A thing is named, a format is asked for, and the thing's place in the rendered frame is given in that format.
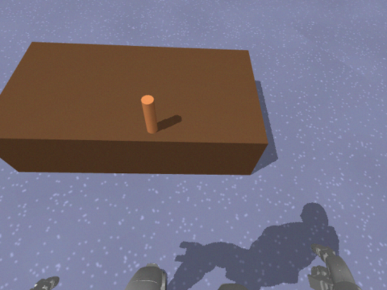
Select can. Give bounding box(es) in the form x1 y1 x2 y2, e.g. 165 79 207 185
141 95 158 134

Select left robot hand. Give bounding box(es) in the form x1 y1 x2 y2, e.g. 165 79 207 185
29 276 59 290

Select right robot hand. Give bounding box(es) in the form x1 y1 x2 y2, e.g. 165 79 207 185
307 243 356 290

